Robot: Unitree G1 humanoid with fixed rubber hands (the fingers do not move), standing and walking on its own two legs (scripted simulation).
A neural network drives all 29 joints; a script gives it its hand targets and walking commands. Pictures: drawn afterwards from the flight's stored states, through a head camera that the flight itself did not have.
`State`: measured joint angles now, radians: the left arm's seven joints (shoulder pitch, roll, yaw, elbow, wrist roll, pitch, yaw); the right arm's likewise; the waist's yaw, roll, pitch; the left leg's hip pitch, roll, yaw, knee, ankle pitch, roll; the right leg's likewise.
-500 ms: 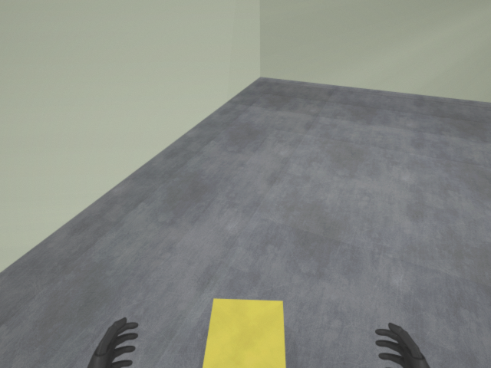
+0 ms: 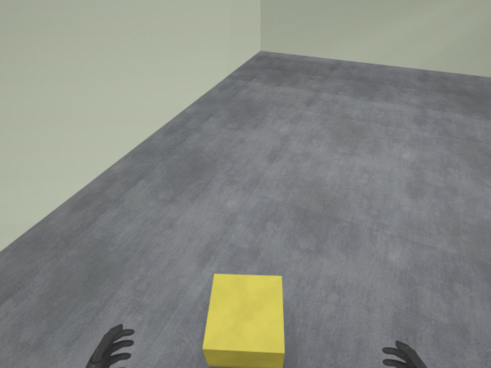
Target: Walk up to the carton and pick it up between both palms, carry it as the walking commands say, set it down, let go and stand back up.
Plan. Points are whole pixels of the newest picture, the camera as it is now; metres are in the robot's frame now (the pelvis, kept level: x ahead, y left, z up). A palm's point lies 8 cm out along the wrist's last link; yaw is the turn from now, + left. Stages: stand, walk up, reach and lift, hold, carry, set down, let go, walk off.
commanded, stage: stand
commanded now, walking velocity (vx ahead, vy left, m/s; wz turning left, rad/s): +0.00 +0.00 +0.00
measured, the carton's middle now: (246, 319) +0.50 +0.04 -0.68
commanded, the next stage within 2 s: none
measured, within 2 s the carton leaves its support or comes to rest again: neither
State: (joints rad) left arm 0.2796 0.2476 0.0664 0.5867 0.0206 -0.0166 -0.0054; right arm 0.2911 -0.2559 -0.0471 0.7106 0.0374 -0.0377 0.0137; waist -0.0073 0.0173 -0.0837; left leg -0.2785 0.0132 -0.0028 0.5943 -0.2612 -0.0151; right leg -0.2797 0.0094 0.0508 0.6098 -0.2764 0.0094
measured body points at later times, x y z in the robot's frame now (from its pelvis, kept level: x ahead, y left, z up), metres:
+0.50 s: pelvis +0.00 +0.00 +0.00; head -0.05 -0.01 +0.45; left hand +0.15 +0.27 -0.06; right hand +0.12 -0.26 -0.10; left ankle +0.04 +0.13 -0.73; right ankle +0.04 -0.12 -0.73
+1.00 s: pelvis +0.00 +0.00 +0.00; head -0.03 -0.01 +0.45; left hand +0.14 +0.27 -0.07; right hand +0.11 -0.26 -0.11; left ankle +0.04 +0.13 -0.73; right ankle +0.04 -0.12 -0.73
